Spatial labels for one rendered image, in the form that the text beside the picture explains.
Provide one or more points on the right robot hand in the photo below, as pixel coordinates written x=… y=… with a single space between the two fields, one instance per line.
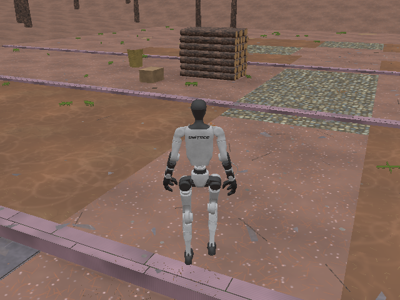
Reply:
x=232 y=186

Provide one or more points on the left robot forearm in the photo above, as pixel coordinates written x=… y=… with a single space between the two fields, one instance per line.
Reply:
x=169 y=168

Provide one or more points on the humanoid robot head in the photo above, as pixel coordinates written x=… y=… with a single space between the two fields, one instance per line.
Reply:
x=198 y=108

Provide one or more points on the right robot upper arm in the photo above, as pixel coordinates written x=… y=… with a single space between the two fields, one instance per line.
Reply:
x=221 y=143

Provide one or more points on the left robot upper arm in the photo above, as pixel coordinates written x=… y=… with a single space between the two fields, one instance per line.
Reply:
x=176 y=143

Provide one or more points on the right robot thigh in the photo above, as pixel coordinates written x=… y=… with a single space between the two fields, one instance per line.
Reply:
x=214 y=189

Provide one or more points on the left robot hand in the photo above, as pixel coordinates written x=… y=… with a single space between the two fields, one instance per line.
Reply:
x=170 y=182

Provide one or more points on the right robot forearm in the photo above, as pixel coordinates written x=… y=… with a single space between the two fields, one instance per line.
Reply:
x=228 y=169

